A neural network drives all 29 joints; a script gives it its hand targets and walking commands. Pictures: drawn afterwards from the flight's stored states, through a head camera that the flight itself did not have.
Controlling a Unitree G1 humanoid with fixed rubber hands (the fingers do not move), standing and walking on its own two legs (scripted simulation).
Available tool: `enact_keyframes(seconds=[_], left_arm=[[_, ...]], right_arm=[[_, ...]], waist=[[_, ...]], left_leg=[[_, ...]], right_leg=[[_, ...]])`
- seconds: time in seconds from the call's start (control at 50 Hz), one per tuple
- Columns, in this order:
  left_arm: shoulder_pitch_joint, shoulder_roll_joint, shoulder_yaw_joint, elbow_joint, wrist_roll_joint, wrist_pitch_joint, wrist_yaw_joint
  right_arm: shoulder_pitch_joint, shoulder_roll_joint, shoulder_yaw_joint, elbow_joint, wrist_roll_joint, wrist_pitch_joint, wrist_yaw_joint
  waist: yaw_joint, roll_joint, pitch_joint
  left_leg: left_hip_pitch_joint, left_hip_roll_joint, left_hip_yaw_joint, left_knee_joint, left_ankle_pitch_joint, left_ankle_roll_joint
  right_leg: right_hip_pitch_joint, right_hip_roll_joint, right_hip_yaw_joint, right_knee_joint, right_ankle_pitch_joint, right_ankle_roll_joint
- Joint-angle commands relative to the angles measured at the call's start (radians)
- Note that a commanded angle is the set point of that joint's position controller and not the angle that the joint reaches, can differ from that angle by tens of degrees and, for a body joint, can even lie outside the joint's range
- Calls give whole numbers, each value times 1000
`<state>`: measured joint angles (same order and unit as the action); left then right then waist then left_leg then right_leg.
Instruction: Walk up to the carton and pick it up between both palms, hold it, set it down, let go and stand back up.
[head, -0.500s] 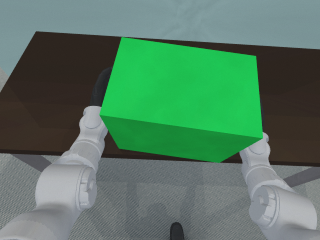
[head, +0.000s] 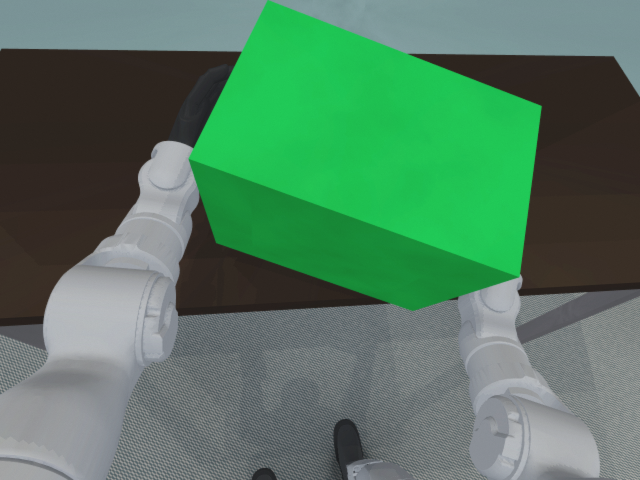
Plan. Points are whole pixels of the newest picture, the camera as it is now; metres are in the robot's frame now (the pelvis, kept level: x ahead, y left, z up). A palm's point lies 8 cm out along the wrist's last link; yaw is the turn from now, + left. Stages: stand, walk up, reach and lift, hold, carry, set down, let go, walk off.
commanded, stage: reach and lift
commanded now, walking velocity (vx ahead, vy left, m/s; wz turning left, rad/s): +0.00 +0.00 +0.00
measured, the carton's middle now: (353, 184) +0.44 -0.10 +0.06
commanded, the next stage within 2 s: none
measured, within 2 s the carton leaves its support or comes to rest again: neither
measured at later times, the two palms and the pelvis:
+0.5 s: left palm (133, 204) +0.41 +0.14 +0.11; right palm (506, 185) +0.38 -0.25 +0.12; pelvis +0.02 -0.02 +0.01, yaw +4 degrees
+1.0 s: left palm (88, 153) +0.39 +0.15 +0.20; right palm (526, 222) +0.32 -0.23 +0.13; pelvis +0.00 +0.02 +0.01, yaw -2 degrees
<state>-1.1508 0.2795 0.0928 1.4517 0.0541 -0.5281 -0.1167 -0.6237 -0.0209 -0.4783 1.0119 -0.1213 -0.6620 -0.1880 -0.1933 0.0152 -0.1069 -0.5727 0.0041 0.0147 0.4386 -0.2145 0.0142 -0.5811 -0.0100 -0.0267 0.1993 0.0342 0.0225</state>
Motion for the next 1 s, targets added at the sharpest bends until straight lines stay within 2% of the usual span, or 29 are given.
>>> enact_keyframes(seconds=[0.0,0.04,0.08,0.12,0.14,0.16,0.18,0.2,0.22,0.24,0.28,0.34,0.42,0.46,0.48,0.5,0.52,0.56,0.58,0.6,0.64,0.68,0.7,0.74,0.8,0.84,0.9,0.94,0.98], left_arm=[[-409,-551,-138,-136,65,17,-96],[-387,-561,-147,-217,49,52,-92],[-338,-594,-201,-310,15,78,-81],[-342,-609,-281,-425,-41,94,-78],[24,-788,-158,-677,-57,110,58],[45,-736,-152,-690,19,173,107],[138,-741,-211,-676,9,223,116],[155,-780,-258,-734,-1,264,109],[133,-820,-340,-860,-30,287,105],[98,-840,-427,-988,-71,293,111],[19,-805,-529,-1184,-135,309,124],[-91,-758,-582,-1327,-133,324,123],[-210,-795,-590,-1328,-138,409,107],[-277,-828,-541,-1283,-133,484,84],[-434,-588,-426,-1009,-93,486,-30],[-469,-534,-312,-899,-55,485,-116],[-492,-562,-282,-904,-36,483,-152],[-598,-673,-295,-951,-36,480,-139],[-538,-698,-272,-834,-20,517,-124],[-452,-721,-232,-674,-6,567,-123],[-220,-733,-104,-453,26,665,-135],[-154,-764,-39,-480,50,724,-127],[-151,-774,-33,-558,50,739,-112],[-140,-766,-48,-634,41,772,-87],[-122,-654,39,-647,102,834,-93],[-178,-667,-12,-806,82,844,-85],[-183,-724,-56,-905,61,858,-56],[-183,-731,-101,-968,39,874,-38],[-155,-728,-107,-1001,49,903,-31]], right_arm=[[-601,525,443,-143,-111,4,80],[-583,531,501,-194,-64,45,82],[-575,527,560,-275,-31,71,92],[-550,540,599,-344,-8,100,79],[-780,80,766,-576,50,69,292],[-645,160,706,-386,13,58,352],[-599,101,683,-417,25,53,354],[-589,124,680,-459,29,75,341],[-586,150,693,-527,56,99,324],[-593,172,694,-570,78,124,306],[-517,233,716,-616,123,180,266],[-454,290,775,-650,186,268,242],[-540,351,793,-693,208,399,226],[-628,378,770,-692,206,467,224],[-415,627,691,-562,102,548,103],[-463,645,628,-484,33,588,25],[-503,650,597,-470,31,599,-13],[-676,678,621,-547,86,575,1],[-757,638,648,-592,121,587,33],[-854,570,647,-627,141,601,63],[-967,446,666,-725,187,634,113],[-1010,387,674,-774,210,637,158],[-1016,356,670,-799,215,626,183],[-961,300,633,-762,202,609,209],[-832,250,536,-639,138,643,223],[-823,291,528,-646,129,631,235],[-883,339,580,-747,148,627,275],[-875,335,576,-739,154,632,283],[-844,323,591,-715,167,656,296]], waist=[[32,151,-710],[58,163,-710],[54,163,-764],[-1,147,-805],[483,196,-808],[299,12,-863],[271,-35,-760],[197,-119,-786],[147,-132,-882],[104,-120,-942],[51,-72,-962],[21,-9,-922],[12,20,-794],[30,10,-725],[-190,-134,-527],[-156,-121,-459],[-115,-28,-444],[-34,165,-494],[11,193,-432],[43,177,-357],[135,66,-236],[192,11,-223],[200,-6,-251],[146,-28,-261],[114,-102,-76],[102,-84,-131],[149,-58,-189],[112,-40,-204],[124,-33,-165]], left_leg=[[370,-19,-9,33,475,-143],[424,-17,-15,42,561,-151],[479,-5,-32,73,692,-157],[509,-5,-49,108,777,-164],[565,118,-29,94,1279,-195],[476,140,-48,100,1341,-127],[207,82,-4,113,1118,-107],[110,56,-21,50,835,-75],[229,45,-47,29,781,-49],[394,52,-64,85,909,-67],[399,10,-62,139,964,-91],[295,-51,-71,82,742,-95],[301,-71,-73,13,562,-105],[286,-76,-69,-40,438,-93],[157,-141,-28,-86,25,7],[136,-135,-28,-81,-82,21],[155,-107,-45,-76,-41,-10],[230,-96,-40,-113,73,-72],[262,-94,-36,-144,76,-76],[276,-83,-34,-169,41,-64],[298,-54,-27,-212,-18,-23],[359,-16,-33,-230,64,-20],[395,6,-45,-230,120,-27],[490,26,-48,-208,229,-51],[413,28,-26,-272,66,-11],[417,39,-26,-259,142,-29],[395,18,-13,-240,150,-24],[425,24,-22,-220,233,-44],[422,12,-13,-227,183,-38]], right_leg=[[465,25,-40,91,297,-31],[460,31,-38,84,297,-34],[447,47,-38,92,319,-32],[458,51,-32,97,367,-26],[116,100,-72,208,308,-24],[397,75,-27,123,432,-74],[575,45,-8,172,652,-127],[689,31,-3,235,719,-84],[669,49,-13,258,639,-37],[573,71,-33,254,570,-9],[589,78,-15,220,634,-39],[686,56,8,219,644,-13],[754,38,16,186,499,-5],[799,23,13,169,406,0],[911,-65,118,98,355,94],[934,-133,160,112,202,130],[939,-136,171,117,127,129],[890,-72,94,94,33,52],[856,-41,51,73,-7,15],[812,-18,22,53,-67,-2],[802,16,-2,43,-128,-8],[790,56,-35,71,-81,-8],[774,75,-52,89,-67,-6],[718,87,-59,78,-71,-2],[743,74,-58,63,-139,16],[750,73,-57,78,-137,21],[743,68,-48,80,-134,5],[715,65,-40,71,-155,2],[689,55,-35,62,-188,-5]])
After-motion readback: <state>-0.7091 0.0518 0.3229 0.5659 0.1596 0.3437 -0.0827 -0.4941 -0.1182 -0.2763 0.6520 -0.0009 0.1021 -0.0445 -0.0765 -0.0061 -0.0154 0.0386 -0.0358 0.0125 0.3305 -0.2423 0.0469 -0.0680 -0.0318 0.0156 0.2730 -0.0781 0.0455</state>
